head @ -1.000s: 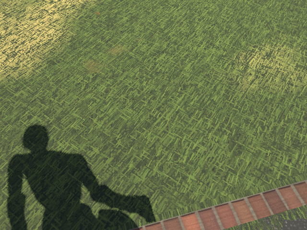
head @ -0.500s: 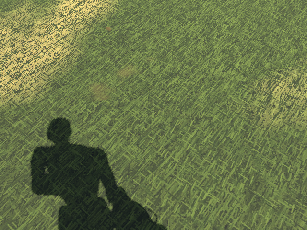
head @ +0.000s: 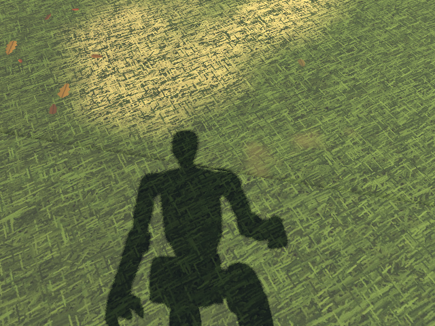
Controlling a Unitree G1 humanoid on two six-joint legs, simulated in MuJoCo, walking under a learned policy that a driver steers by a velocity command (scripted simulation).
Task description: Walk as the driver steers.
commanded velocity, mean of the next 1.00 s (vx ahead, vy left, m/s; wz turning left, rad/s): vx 0.50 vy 0.00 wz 0.40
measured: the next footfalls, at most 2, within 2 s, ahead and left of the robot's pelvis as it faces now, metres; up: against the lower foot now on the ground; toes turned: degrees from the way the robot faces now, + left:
right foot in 0.52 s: +0.48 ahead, -0.05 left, +0.00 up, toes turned +19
left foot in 1.02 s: +0.62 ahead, +0.23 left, +0.00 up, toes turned +25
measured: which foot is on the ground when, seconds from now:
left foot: down 0.00-0.52, up 0.54-1.00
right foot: up 0.00-0.50, down 0.52-1.00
